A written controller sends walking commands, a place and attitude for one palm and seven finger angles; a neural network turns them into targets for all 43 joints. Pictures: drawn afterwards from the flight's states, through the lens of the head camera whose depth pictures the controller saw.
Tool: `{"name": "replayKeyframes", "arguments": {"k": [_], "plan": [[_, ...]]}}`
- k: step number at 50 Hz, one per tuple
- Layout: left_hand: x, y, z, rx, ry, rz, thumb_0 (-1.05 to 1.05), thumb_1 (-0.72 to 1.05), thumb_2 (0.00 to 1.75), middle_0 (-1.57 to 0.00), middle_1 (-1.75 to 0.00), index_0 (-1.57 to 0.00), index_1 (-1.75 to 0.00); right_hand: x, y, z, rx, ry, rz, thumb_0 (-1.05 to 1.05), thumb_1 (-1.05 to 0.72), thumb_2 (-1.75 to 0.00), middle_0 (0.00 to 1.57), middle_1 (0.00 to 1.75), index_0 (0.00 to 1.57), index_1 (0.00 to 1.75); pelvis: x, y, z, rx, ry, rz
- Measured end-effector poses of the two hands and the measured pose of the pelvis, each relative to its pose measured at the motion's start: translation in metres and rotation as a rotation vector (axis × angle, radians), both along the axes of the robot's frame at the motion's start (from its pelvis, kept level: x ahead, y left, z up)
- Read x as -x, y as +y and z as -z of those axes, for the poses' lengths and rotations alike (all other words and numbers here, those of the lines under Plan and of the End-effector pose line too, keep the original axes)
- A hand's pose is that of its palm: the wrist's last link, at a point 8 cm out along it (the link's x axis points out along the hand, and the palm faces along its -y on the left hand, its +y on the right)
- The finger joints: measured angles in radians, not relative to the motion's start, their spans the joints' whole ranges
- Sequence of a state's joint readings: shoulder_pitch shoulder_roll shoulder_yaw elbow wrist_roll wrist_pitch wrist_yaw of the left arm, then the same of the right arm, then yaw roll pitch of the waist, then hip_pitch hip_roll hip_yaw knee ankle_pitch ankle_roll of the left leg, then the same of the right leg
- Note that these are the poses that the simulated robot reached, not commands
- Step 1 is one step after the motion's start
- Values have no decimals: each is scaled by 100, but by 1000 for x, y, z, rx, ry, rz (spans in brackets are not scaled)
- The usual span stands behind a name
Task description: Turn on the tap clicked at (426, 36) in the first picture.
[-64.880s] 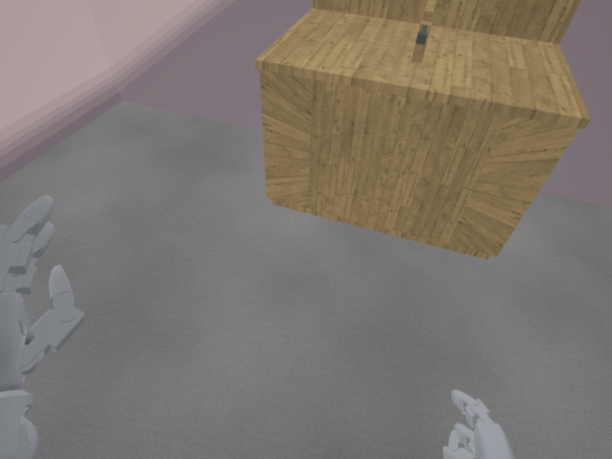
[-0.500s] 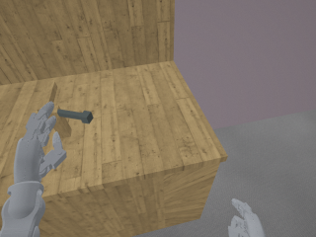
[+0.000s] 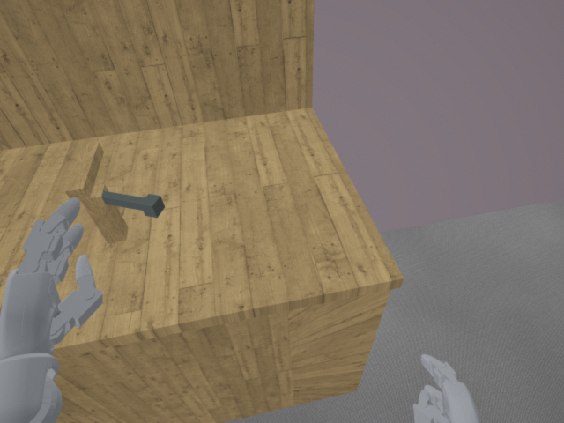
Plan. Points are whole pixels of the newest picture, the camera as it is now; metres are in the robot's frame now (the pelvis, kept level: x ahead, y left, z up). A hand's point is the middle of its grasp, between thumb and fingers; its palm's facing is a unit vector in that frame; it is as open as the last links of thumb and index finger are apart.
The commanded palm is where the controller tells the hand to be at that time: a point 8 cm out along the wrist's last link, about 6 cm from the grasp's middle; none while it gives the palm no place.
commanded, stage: step back with the hand held close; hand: left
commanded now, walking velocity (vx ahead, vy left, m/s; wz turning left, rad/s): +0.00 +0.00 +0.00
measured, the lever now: (152, 205) +0.43 +0.29 +0.07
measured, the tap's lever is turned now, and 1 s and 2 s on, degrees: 64 64 64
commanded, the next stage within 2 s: stop stepping back and stand still in 1.48 s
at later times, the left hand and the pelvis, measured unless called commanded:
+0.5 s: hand (69, 329) +0.17 +0.25 +0.15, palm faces +0.31 -0.84 -0.46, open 7.4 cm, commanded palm +0.12 +0.30 +0.17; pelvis -0.05 +0.02 -0.01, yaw -1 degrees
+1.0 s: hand (5, 386) +0.10 +0.27 +0.16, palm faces +0.44 -0.78 -0.44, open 7.4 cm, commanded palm +0.04 +0.31 +0.17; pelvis -0.10 +0.02 -0.02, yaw +3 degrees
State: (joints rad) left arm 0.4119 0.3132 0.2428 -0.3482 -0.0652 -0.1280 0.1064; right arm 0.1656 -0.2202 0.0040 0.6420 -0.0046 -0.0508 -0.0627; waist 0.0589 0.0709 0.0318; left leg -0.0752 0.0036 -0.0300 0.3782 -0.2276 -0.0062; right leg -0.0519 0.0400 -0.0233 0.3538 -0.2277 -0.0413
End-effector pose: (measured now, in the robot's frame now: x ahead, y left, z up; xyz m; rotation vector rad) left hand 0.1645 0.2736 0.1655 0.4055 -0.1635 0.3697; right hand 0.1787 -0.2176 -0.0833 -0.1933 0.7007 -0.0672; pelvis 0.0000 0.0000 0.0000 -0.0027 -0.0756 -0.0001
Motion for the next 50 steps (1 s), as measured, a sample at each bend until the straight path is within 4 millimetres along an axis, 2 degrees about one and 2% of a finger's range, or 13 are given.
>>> {"name": "replayKeyframes", "arguments": {"k": [5,10,15,20,29,35,41,46,50], "plan": [[0,-5,-7,-20,-24,19,1,89,90,-21,-30,-21,-30,3,-5,1,0,-5,13,1,-91,-90,20,30,21,30,-1,-3,0,0,-2,2],[-2,7,-21,-101,-62,12,1,89,90,-21,-30,-21,-31,7,-11,3,2,11,29,1,-91,-90,20,30,21,30,5,-2,2,12,39,-1],[1,9,-6,-88,21,29,1,89,90,-21,-30,-21,-30,18,-15,3,7,23,70,1,-91,-90,20,30,21,30,14,6,2,7,71,14],[15,6,10,-65,91,71,1,89,90,-21,-30,-21,-30,35,-15,2,29,35,100,1,-91,-90,20,30,20,30,27,13,4,1,81,19],[52,25,-8,-129,-10,43,1,89,90,-21,-30,-21,-31,67,1,2,44,33,82,1,-91,-90,20,30,20,30,60,22,8,9,84,11],[74,30,-1,-111,-14,13,1,89,90,-21,-30,-21,-30,88,13,8,28,30,67,1,-91,-90,20,30,21,30,77,28,11,18,88,7],[85,32,6,-87,-34,12,1,89,90,-21,-30,-21,-30,109,18,13,46,59,51,1,-90,-90,20,30,21,30,91,30,15,23,88,-1],[91,32,-3,-133,-92,13,1,89,90,-21,-30,-21,-31,120,18,15,52,56,50,1,-90,-90,20,30,21,30,98,28,18,24,78,-27],[102,31,-8,-161,-103,-17,1,89,90,-21,-30,-21,-31,121,15,20,34,59,36,1,-90,-90,20,30,21,30,102,20,20,25,101,-46]]}}
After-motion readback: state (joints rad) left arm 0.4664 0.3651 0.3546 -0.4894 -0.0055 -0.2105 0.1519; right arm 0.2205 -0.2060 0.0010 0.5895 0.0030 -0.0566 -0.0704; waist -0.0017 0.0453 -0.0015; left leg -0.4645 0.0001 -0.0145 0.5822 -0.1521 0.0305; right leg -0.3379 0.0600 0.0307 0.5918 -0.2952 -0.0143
